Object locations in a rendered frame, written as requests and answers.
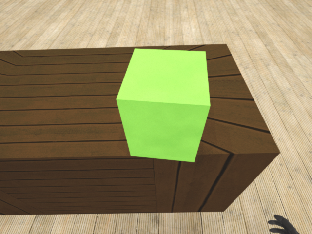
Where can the right robot hand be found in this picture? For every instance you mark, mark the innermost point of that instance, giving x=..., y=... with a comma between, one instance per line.
x=282, y=222

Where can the carton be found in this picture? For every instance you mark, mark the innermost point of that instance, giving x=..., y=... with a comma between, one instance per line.
x=164, y=102

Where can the pedestal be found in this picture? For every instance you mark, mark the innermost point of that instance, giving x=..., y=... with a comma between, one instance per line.
x=63, y=148

